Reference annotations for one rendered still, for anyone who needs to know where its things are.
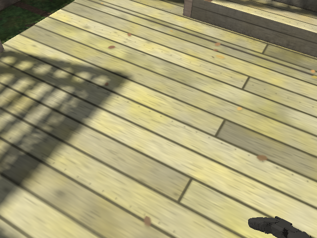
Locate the robot right hand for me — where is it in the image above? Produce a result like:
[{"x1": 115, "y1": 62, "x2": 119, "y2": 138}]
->
[{"x1": 248, "y1": 216, "x2": 312, "y2": 238}]

